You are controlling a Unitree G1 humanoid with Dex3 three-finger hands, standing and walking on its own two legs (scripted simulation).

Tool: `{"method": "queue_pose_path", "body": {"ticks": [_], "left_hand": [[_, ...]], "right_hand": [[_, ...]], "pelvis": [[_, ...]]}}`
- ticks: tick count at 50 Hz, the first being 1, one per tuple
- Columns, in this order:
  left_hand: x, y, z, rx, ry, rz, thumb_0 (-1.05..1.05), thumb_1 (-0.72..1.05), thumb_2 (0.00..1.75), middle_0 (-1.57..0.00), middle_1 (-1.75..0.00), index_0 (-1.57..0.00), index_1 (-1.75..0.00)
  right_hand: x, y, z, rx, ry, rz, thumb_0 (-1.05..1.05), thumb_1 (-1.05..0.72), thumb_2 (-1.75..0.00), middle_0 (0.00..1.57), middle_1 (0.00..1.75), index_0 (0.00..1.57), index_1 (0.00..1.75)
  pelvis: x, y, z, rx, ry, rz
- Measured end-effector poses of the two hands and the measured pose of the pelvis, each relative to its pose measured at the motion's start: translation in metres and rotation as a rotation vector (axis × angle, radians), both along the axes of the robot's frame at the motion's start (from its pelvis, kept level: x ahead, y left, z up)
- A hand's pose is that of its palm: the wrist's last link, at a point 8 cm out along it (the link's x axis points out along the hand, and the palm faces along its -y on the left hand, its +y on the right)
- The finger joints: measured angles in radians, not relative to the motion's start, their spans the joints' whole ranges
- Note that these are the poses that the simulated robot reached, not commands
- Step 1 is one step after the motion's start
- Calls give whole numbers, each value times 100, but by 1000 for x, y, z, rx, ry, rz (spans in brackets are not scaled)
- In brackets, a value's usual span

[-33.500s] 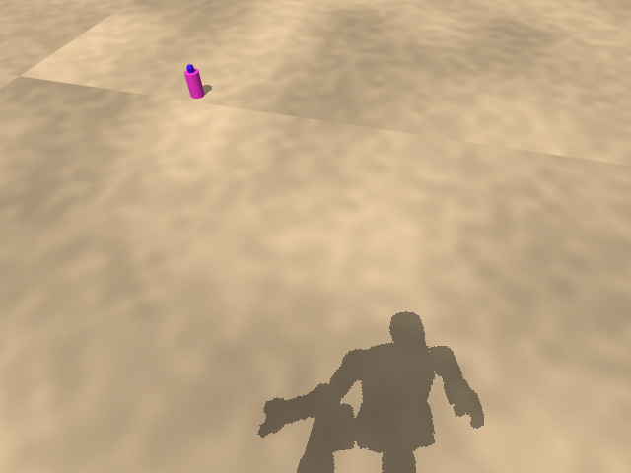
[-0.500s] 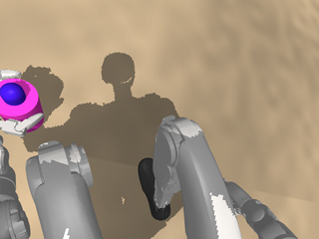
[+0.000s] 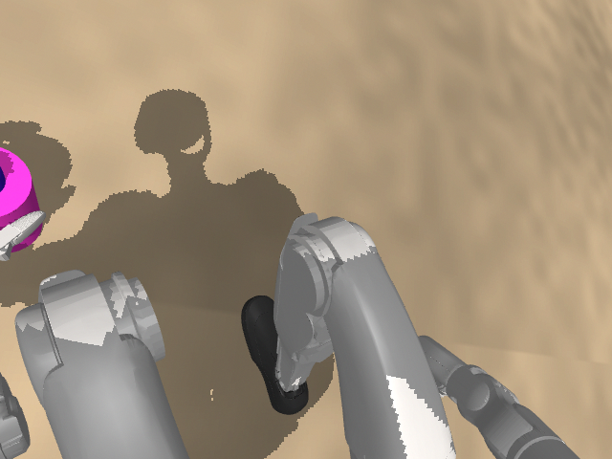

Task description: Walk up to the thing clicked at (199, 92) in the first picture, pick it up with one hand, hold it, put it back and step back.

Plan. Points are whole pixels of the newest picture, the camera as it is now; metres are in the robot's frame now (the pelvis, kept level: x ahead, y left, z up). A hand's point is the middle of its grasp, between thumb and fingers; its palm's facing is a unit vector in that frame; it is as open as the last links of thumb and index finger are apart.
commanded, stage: lower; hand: left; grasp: from the side
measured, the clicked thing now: out of the picture +0.43 +0.24 -0.19
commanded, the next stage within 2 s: loosen in 0.10 s
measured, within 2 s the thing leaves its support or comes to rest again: rests again in 0.74 s
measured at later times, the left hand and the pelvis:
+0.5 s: hand out of the picture +0.44 +0.25 -0.16, palm faces +0.23 -0.97 +0.02, open 12.2 cm; pelvis +0.00 +0.00 +0.00, yaw -1 degrees
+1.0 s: hand out of the picture +0.43 +0.27 -0.14, palm faces +0.23 -0.97 +0.00, open 17.4 cm; pelvis -0.01 +0.00 +0.00, yaw -1 degrees
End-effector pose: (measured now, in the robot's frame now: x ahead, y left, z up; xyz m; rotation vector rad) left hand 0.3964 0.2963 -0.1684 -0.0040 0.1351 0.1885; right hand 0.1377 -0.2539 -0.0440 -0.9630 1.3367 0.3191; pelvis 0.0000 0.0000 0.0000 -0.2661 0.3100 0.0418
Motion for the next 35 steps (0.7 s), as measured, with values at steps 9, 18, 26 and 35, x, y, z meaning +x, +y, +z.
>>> {"method": "queue_pose_path", "body": {"ticks": [9,18,26,35], "left_hand": [[0,-3,-4,4,-19,8,0,-48,104,-64,-95,-69,-93],[0,-2,-5,-9,-32,41,0,-43,93,-67,-86,-72,-84],[12,1,10,-7,-123,43,0,-43,52,-65,-61,-66,-59],[13,1,9,-3,-99,14,0,-56,20,-46,-32,-47,-31]], "right_hand": [[4,2,3,-19,1,37,0,-92,-90,20,30,21,30],[7,7,5,-21,-17,64,0,-92,-90,20,30,21,30],[7,11,8,-33,-15,77,0,-93,-90,20,30,21,30],[7,15,12,-29,-29,65,0,-92,-90,20,30,21,30]], "pelvis": [[-1,1,-1,-11,-20,-6],[-4,3,-2,-22,-37,-11],[-5,4,-3,-30,-45,-13],[-5,7,-1,-41,-42,-21]]}}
